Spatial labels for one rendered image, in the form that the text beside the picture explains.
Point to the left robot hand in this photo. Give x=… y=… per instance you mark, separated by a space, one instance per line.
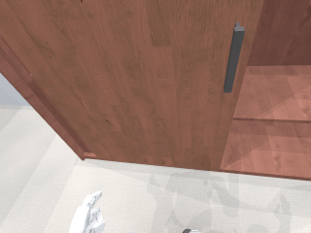
x=86 y=220

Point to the handle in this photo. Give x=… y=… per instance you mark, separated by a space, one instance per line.
x=234 y=53
x=14 y=62

